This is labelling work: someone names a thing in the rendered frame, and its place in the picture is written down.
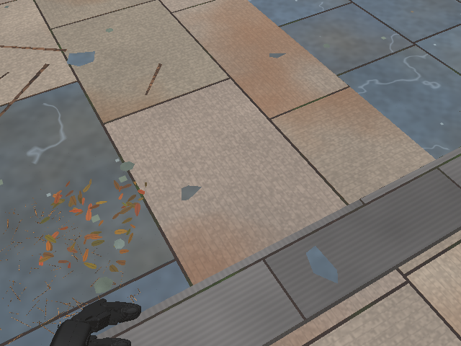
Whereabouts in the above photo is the robot left hand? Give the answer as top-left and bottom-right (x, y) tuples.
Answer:
(50, 298), (141, 346)

